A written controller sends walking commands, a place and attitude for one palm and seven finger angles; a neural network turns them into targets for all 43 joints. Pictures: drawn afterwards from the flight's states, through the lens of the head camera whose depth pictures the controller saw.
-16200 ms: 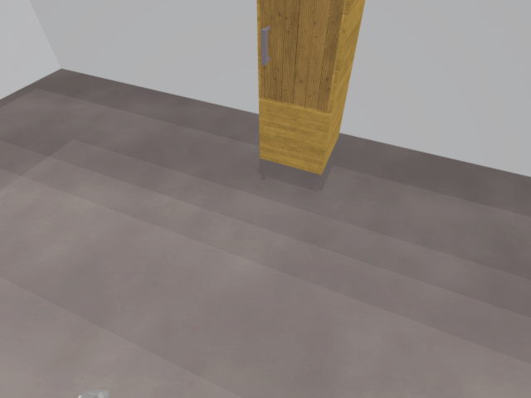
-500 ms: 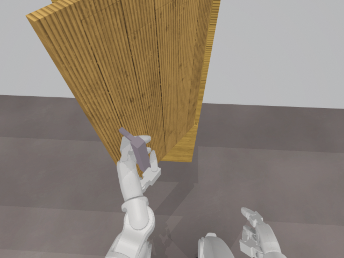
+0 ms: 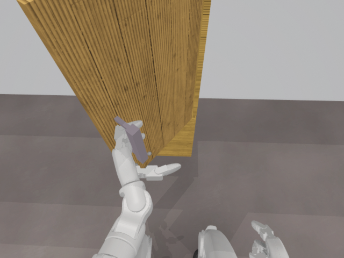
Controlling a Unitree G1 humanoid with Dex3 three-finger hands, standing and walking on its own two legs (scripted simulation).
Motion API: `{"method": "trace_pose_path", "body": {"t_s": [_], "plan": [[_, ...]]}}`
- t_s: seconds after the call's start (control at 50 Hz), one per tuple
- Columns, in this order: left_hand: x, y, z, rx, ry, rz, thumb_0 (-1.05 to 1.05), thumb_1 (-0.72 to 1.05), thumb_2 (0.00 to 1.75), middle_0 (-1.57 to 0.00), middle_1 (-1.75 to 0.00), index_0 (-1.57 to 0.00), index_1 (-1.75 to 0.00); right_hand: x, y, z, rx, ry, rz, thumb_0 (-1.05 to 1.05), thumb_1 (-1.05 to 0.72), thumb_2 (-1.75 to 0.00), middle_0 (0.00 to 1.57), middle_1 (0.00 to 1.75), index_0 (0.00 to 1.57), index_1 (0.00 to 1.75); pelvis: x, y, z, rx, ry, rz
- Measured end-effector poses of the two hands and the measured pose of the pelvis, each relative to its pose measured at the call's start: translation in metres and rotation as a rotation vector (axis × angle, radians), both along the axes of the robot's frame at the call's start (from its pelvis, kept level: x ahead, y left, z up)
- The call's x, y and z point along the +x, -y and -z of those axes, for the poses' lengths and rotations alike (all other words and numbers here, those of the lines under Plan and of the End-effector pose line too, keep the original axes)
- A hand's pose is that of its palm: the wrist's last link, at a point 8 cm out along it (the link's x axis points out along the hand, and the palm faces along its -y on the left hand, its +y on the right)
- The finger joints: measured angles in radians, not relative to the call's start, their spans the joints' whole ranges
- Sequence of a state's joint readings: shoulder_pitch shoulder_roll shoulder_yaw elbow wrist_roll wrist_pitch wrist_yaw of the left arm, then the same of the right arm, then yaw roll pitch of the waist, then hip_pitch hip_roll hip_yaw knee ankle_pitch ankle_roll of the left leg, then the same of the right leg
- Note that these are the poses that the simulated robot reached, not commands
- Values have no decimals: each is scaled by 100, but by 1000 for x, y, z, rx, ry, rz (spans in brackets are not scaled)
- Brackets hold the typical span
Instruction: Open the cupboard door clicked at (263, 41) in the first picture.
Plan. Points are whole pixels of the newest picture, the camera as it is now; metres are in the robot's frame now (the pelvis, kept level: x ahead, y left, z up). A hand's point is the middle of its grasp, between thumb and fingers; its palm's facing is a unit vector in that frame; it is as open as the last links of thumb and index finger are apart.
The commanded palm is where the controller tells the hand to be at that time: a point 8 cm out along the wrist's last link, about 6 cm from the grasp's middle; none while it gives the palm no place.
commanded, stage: open thumb and fingers to let go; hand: left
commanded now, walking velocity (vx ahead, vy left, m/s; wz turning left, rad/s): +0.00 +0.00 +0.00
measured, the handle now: (132, 141) +0.38 +0.11 +0.02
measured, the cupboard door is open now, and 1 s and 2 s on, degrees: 53 54 54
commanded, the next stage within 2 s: slide the hand sideways off the handle in 0.26 s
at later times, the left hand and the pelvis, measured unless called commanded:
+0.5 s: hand (147, 165) +0.32 +0.07 +0.02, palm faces -0.05 -0.99 -0.12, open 15.9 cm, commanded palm +0.29 +0.11 +0.02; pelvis +0.00 +0.02 +0.00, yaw +0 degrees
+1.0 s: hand (129, 188) +0.27 +0.10 +0.02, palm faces -0.09 -1.00 -0.01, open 16.4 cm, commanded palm +0.24 +0.15 +0.02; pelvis +0.00 +0.03 -0.01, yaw +0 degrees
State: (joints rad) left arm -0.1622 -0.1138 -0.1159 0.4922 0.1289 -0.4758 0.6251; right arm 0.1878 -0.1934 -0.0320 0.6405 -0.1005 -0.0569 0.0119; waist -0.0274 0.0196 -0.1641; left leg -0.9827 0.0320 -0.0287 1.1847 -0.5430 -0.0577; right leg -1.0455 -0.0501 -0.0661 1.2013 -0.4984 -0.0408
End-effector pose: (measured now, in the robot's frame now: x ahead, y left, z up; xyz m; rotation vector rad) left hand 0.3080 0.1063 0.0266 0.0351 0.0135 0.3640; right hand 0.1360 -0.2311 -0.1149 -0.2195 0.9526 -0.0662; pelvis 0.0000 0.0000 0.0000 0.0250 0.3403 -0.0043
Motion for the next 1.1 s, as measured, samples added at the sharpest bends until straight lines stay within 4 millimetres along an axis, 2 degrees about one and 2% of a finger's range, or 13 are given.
{"method": "trace_pose_path", "body": {"t_s": [0.1, 0.26, 0.38, 0.42, 0.52, 0.58, 0.66, 0.78, 0.98, 1.1], "plan": [[0, 0, 0, -5, 0, 7, 0, -44, 33, -28, -102, -27, -102, -4, -4, -1, -1, -2, 4, 1, -91, -89, 20, 30, 20, 30, -2, -4, 0, -2, 1, 4], [0, 2, 1, -6, 4, 39, -1, -49, 30, -25, -68, -24, -68, 1, -16, -5, 3, 17, -6, 1, -91, -89, 20, 30, 20, 30, -2, -10, -1, -9, 3, 8], [-1, 0, 0, -10, 2, 51, -1, -50, 30, -33, -53, -30, -57, 9, -25, -6, 9, 33, -22, 1, -91, -89, 20, 30, 20, 30, -3, -15, -1, -13, 3, 7], [-3, -3, 1, 9, 10, 118, -1, -50, 30, -33, -50, -28, -54, 10, -27, -7, 13, 36, -27, 1, -91, -89, 20, 30, 20, 30, -3, -16, 0, -12, 3, 5], [-7, -18, 1, 81, 23, 473, -1, -50, 30, -26, -40, -18, -43, 10, -26, -6, 18, 54, -5, 1, -91, -89, 20, 30, 20, 30, -3, -21, 5, -17, 16, -3], [-11, -23, 0, 8, 5, 536, -1, -50, 30, -22, -36, -15, -38, 10, -26, -8, 20, 66, 13, 1, -91, -89, 20, 30, 20, 30, -3, -26, 4, -21, 25, -2], [-21, -23, -2, -67, 5, 498, -1, -51, 30, -19, -33, -14, -34, 12, -27, -13, 19, 82, 10, 1, -91, -89, 20, 30, 20, 30, -2, -30, 4, -19, 20, 2], [-37, -22, -2, -38, 35, 491, -1, -50, 30, -15, -30, -14, -31, 21, -32, -15, 19, 109, -14, 1, -91, -89, 20, 30, 20, 30, -2, -32, 10, -17, 12, 5], [-56, -47, 2, -26, -7, 461, -1, -50, 30, -15, -30, -14, -30, 42, -43, -17, 37, 161, -35, 1, -91, -89, 20, 30, 20, 30, 0, -31, 14, -25, 11, -1], [-64, -51, 1, -29, -9, 464, -1, -50, 30, -15, -30, -15, -30, 51, -44, -17, 33, 184, -48, 1, -91, -89, 20, 30, 20, 30, 3, -29, 16, -28, 2, -7]]}}
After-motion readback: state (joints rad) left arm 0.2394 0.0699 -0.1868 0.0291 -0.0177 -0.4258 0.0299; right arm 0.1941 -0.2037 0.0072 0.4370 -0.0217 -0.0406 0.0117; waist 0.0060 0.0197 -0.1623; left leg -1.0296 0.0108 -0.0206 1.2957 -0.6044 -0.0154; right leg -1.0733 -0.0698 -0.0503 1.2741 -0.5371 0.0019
